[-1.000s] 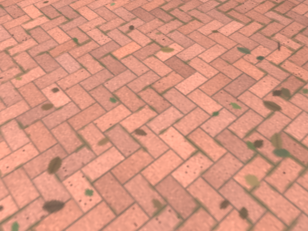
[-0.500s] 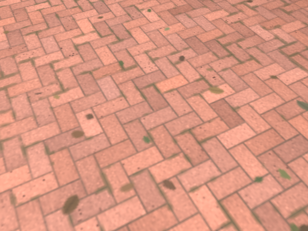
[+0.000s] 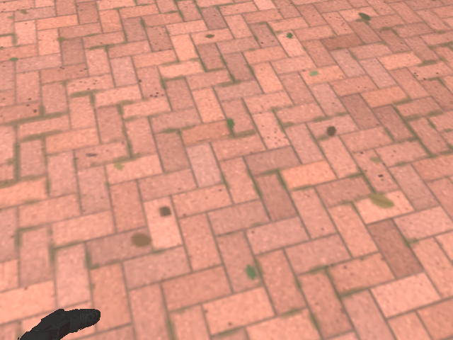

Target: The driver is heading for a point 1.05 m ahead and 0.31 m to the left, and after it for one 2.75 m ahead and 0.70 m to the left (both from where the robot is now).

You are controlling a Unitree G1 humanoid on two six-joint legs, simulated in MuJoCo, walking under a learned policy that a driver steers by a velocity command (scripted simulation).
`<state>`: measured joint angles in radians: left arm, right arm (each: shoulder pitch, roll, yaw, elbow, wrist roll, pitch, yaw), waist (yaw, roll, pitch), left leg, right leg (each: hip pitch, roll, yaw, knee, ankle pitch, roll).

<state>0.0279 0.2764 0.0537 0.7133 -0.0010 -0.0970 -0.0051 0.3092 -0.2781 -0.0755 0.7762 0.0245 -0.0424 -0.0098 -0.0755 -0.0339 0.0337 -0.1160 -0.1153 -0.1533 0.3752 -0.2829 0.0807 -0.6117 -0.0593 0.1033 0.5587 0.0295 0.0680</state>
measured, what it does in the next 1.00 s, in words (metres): walks ahead, turning left: right foot, then left foot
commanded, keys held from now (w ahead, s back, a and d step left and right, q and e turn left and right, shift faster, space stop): w+q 0.48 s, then q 0.32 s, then no key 0.20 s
